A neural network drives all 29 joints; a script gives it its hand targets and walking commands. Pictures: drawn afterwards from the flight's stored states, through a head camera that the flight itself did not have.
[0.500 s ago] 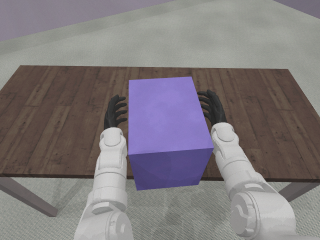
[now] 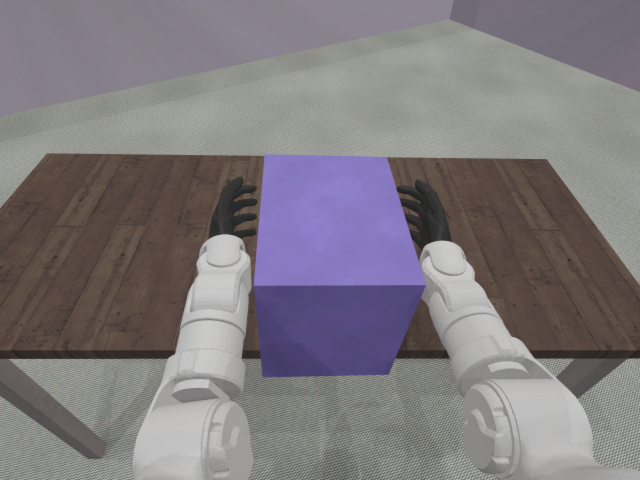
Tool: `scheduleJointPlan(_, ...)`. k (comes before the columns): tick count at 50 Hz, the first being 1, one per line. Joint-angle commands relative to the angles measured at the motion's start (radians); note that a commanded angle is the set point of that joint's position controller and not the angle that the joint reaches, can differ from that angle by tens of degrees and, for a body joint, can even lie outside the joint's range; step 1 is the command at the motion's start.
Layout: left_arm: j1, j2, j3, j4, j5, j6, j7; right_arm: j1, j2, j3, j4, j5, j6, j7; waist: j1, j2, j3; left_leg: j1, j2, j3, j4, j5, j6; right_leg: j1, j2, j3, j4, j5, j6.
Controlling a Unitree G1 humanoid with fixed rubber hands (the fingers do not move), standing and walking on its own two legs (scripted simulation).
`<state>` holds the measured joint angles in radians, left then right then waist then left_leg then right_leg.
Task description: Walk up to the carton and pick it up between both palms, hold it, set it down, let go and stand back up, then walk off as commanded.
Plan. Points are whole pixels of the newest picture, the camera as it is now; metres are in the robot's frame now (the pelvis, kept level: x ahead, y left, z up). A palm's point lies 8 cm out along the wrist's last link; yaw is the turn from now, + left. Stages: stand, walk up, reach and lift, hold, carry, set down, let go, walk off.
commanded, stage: reach and lift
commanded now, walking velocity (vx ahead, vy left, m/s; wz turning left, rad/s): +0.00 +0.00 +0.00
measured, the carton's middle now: (326, 264) +0.40 +0.04 +0.05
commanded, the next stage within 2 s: hold in 1.68 s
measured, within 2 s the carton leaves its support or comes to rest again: neither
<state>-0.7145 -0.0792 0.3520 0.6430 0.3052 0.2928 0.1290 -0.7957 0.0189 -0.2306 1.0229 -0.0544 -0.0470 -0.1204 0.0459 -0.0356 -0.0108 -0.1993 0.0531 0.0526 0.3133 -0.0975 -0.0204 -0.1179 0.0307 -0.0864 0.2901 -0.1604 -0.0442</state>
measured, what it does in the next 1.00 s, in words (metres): stands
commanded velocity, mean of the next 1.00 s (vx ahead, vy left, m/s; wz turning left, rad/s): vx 0.00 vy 0.00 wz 0.00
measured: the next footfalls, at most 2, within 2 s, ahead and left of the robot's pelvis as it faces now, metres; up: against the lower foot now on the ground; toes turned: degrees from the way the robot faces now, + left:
none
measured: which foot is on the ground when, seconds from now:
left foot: down 0.00-1.00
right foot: down 0.00-1.00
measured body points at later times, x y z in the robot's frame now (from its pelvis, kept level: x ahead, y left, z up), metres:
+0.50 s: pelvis +0.01 +0.02 +0.00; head -0.02 +0.05 +0.45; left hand +0.40 +0.18 +0.16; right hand +0.41 -0.10 +0.15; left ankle +0.04 +0.13 -0.75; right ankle +0.00 -0.09 -0.75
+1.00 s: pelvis +0.00 +0.02 +0.00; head -0.04 +0.05 +0.45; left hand +0.39 +0.17 +0.19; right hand +0.39 -0.11 +0.17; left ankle +0.04 +0.13 -0.75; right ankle +0.00 -0.09 -0.75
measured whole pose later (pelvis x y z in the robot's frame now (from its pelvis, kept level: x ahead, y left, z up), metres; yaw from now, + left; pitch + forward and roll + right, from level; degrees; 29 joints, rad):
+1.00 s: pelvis +0.00 +0.02 +0.00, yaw +1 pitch -10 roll -1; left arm -0.69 -0.07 0.28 0.27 0.39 0.65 0.02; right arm -0.71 0.00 -0.05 0.68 0.11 0.19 -0.18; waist -0.07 -0.06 0.08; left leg -0.03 0.02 0.04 0.33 -0.13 0.01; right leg 0.07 0.00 -0.09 0.28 -0.18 -0.01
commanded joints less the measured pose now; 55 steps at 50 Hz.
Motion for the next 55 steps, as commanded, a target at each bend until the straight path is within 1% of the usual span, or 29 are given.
scheduleJointPlan(1, -0.681, -0.561, -0.330, -0.136, -0.069, -0.037, -0.141, -0.753, 0.543, 0.237, -0.228, 0.003, -0.028, 0.140, 0.006, 0.020, -0.506, 0.223, -0.039, 0.027, 0.007, 0.124, 0.009, 0.047, -0.027, 0.022, -0.033, 0.101, 0.066)
scheduleJointPlan(4, -0.678, -0.552, -0.319, -0.107, -0.072, 0.005, -0.151, -0.740, 0.538, 0.216, -0.224, -0.014, 0.002, 0.131, -0.011, 0.011, -0.425, 0.223, -0.035, 0.022, -0.003, 0.094, 0.013, 0.023, -0.031, 0.020, -0.046, 0.081, 0.073)
scheduleJointPlan(6, -0.598, -0.553, -0.332, -0.109, -0.066, 0.042, -0.168, -0.700, 0.506, 0.179, -0.234, -0.013, 0.016, 0.123, -0.060, 0.029, -0.396, 0.275, -0.043, 0.013, -0.007, 0.080, 0.016, 0.024, -0.026, 0.010, -0.065, 0.064, 0.070)
scheduleJointPlan(7, -0.641, -0.566, -0.345, -0.094, -0.063, 0.045, -0.160, -0.743, 0.477, 0.167, -0.198, -0.007, 0.019, 0.134, -0.053, 0.071, -0.386, 0.255, -0.047, 0.012, -0.007, 0.092, -0.002, 0.000, -0.016, -0.002, -0.056, 0.040, 0.060)
scheduleJointPlan(9, -0.608, -0.538, -0.313, -0.114, -0.053, 0.074, -0.169, -0.714, 0.510, 0.195, -0.248, -0.008, 0.040, 0.125, -0.026, 0.037, -0.360, 0.276, -0.050, 0.022, -0.008, 0.078, 0.014, 0.034, -0.033, 0.017, -0.067, 0.028, 0.072)
scheduleJointPlan(10, -0.572, -0.518, -0.285, -0.074, -0.029, 0.096, -0.175, -0.699, 0.474, 0.154, -0.196, 0.000, 0.052, 0.127, -0.047, 0.035, -0.302, 0.245, -0.049, 0.021, -0.021, 0.010, 0.021, 0.031, -0.030, 0.017, -0.077, -0.030, 0.068)
scheduleJointPlan(11, -0.636, -0.537, -0.310, -0.148, -0.064, 0.093, -0.185, -0.714, 0.492, 0.174, -0.257, 0.002, 0.044, 0.126, -0.051, 0.017, -0.391, 0.272, -0.051, 0.021, -0.026, 0.043, 0.018, 0.044, -0.031, 0.009, -0.070, -0.007, 0.078)
scheduleJointPlan(13, -0.663, -0.571, -0.392, -0.266, -0.083, 0.082, -0.160, -0.714, 0.496, 0.219, -0.253, 0.019, 0.032, 0.134, -0.052, 0.081, -0.491, 0.322, -0.053, 0.007, 0.017, 0.189, -0.009, 0.050, -0.020, -0.005, -0.043, 0.112, 0.067)
scheduleJointPlan(15, -0.590, -0.560, -0.380, -0.226, -0.071, 0.110, -0.159, -0.736, 0.472, 0.261, -0.302, 0.062, 0.032, 0.127, -0.047, 0.098, -0.455, 0.356, -0.051, 0.004, 0.051, 0.283, -0.022, 0.062, -0.006, -0.004, -0.038, 0.192, 0.067)
scheduleJointPlan(19, -0.565, -0.544, -0.384, -0.256, -0.064, 0.147, -0.181, -0.691, 0.478, 0.284, -0.343, 0.073, 0.056, 0.109, -0.080, 0.036, -0.389, 0.317, -0.059, 0.002, 0.027, 0.211, -0.001, 0.108, -0.011, 0.003, -0.054, 0.155, 0.079)
scheduleJointPlan(21, -0.580, -0.565, -0.435, -0.372, -0.101, 0.145, -0.195, -0.695, 0.517, 0.372, -0.462, 0.110, 0.052, 0.088, -0.090, 0.004, -0.501, 0.360, -0.065, -0.002, 0.051, 0.310, -0.008, 0.190, -0.007, -0.004, -0.027, 0.301, 0.096)
scheduleJointPlan(25, -0.557, -0.569, -0.476, -0.410, -0.098, 0.178, -0.189, -0.683, 0.487, 0.401, -0.474, 0.160, 0.076, 0.079, -0.098, 0.090, -0.454, 0.418, -0.053, -0.018, 0.076, 0.345, -0.036, 0.106, 0.013, -0.021, -0.029, 0.232, 0.072)
scheduleJointPlan(26, -0.592, -0.558, -0.472, -0.380, -0.102, 0.193, -0.198, -0.714, 0.478, 0.385, -0.503, 0.156, 0.083, 0.075, -0.124, 0.052, -0.428, 0.401, -0.058, -0.027, 0.066, 0.301, -0.027, 0.089, 0.005, -0.019, -0.048, 0.192, 0.083)
scheduleJointPlan(27, -0.526, -0.544, -0.455, -0.397, -0.087, 0.202, -0.212, -0.657, 0.508, 0.422, -0.518, 0.170, 0.093, 0.064, -0.094, 0.046, -0.391, 0.388, -0.068, -0.010, 0.061, 0.292, -0.017, 0.137, -0.008, -0.003, -0.048, 0.226, 0.091)
scheduleJointPlan(28, -0.517, -0.551, -0.474, -0.437, -0.095, 0.209, -0.214, -0.643, 0.494, 0.425, -0.526, 0.188, 0.094, 0.061, -0.100, 0.085, -0.420, 0.400, -0.061, -0.025, 0.068, 0.334, -0.029, 0.148, 0.001, 0.003, -0.035, 0.254, 0.080)
scheduleJointPlan(29, -0.501, -0.537, -0.479, -0.409, -0.086, 0.222, -0.222, -0.635, 0.466, 0.412, -0.547, 0.159, 0.103, 0.053, -0.132, 0.063, -0.396, 0.387, -0.067, -0.026, 0.056, 0.271, -0.021, 0.139, -0.005, -0.007, -0.044, 0.219, 0.091)
scheduleJointPlan(30, -0.496, -0.544, -0.455, -0.343, -0.064, 0.245, -0.223, -0.669, 0.433, 0.400, -0.506, 0.159, 0.118, 0.059, -0.124, 0.073, -0.296, 0.349, -0.061, -0.030, 0.035, 0.229, -0.021, 0.099, 0.005, -0.018, -0.044, 0.161, 0.082)
scheduleJointPlan(33, -0.502, -0.557, -0.469, -0.411, -0.070, 0.268, -0.245, -0.598, 0.481, 0.428, -0.506, 0.183, 0.140, 0.040, -0.147, 0.061, -0.267, 0.351, -0.073, -0.022, 0.031, 0.240, -0.023, 0.138, 0.000, -0.011, -0.045, 0.182, 0.091)
scheduleJointPlan(36, -0.526, -0.560, -0.510, -0.517, -0.101, 0.264, -0.242, -0.662, 0.504, 0.514, -0.661, 0.239, 0.126, 0.035, -0.112, 0.058, -0.416, 0.413, -0.065, -0.027, 0.063, 0.362, -0.024, 0.184, 0.017, -0.017, -0.023, 0.261, 0.093)
scheduleJointPlan(39, -0.514, -0.547, -0.492, -0.470, -0.070, 0.278, -0.232, -0.609, 0.468, 0.474, -0.570, 0.204, 0.150, 0.043, -0.118, 0.094, -0.329, 0.398, -0.059, -0.029, 0.039, 0.276, -0.026, 0.122, 0.011, -0.015, -0.038, 0.161, 0.079)
scheduleJointPlan(40, -0.567, -0.565, -0.543, -0.548, -0.110, 0.278, -0.230, -0.659, 0.483, 0.480, -0.647, 0.214, 0.139, 0.043, -0.135, 0.087, -0.405, 0.418, -0.054, -0.034, 0.050, 0.287, -0.024, 0.122, 0.016, -0.021, -0.025, 0.175, 0.078)
scheduleJointPlan(44, -0.521, -0.569, -0.530, -0.496, -0.106, 0.289, -0.236, -0.705, 0.484, 0.503, -0.678, 0.226, 0.143, 0.037, -0.112, 0.050, -0.413, 0.400, -0.055, -0.033, 0.049, 0.280, -0.014, 0.133, 0.026, -0.020, -0.035, 0.182, 0.081)
scheduleJointPlan(45, -0.493, -0.587, -0.535, -0.500, -0.103, 0.300, -0.234, -0.658, 0.440, 0.477, -0.647, 0.216, 0.154, 0.040, -0.132, 0.087, -0.358, 0.401, -0.054, -0.034, 0.034, 0.261, -0.027, 0.110, 0.025, -0.012, -0.044, 0.164, 0.072)
scheduleJointPlan(46, -0.513, -0.566, -0.509, -0.454, -0.103, 0.309, -0.247, -0.660, 0.436, 0.448, -0.630, 0.193, 0.166, 0.031, -0.171, 0.036, -0.311, 0.379, -0.048, -0.040, 0.018, 0.200, -0.019, 0.122, 0.019, -0.021, -0.052, 0.136, 0.078)
scheduleJointPlan(48, -0.531, -0.490, -0.426, -0.420, -0.050, 0.317, -0.266, -0.667, 0.504, 0.455, -0.601, 0.192, 0.183, 0.023, -0.118, -0.001, -0.253, 0.325, -0.069, -0.004, -0.007, 0.081, 0.026, 0.135, -0.003, 0.001, -0.061, 0.060, 0.098)
scheduleJointPlan(49, -0.552, -0.476, -0.382, -0.342, -0.018, 0.324, -0.272, -0.687, 0.493, 0.427, -0.560, 0.156, 0.183, 0.027, -0.120, -0.016, -0.197, 0.282, -0.074, 0.002, -0.044, -0.019, 0.045, 0.119, -0.015, -0.004, -0.075, -0.014, 0.104)
scheduleJointPlan(52, -0.587, -0.544, -0.502, -0.506, -0.098, 0.296, -0.273, -0.686, 0.547, 0.506, -0.675, 0.211, 0.159, 0.013, -0.134, 0.028, -0.396, 0.372, -0.081, -0.004, 0.015, 0.167, 0.016, 0.175, -0.007, 0.003, -0.036, 0.194, 0.106)
scheduleJointPlan(54, -0.590, -0.529, -0.482, -0.463, -0.078, 0.298, -0.267, -0.708, 0.541, 0.502, -0.666, 0.220, 0.172, 0.008, -0.118, 0.045, -0.377, 0.373, -0.076, -0.013, 0.011, 0.156, 0.015, 0.149, 0.002, -0.001, -0.037, 0.164, 0.098)
scheduleJointPlan(55, -0.594, -0.555, -0.483, -0.448, -0.079, 0.296, -0.268, -0.703, 0.521, 0.468, -0.640, 0.215, 0.174, 0.010, -0.141, 0.042, -0.351, 0.358, -0.074, -0.020, 0.004, 0.151, 0.011, 0.131, 0.008, -0.007, -0.045, 0.136, 0.095)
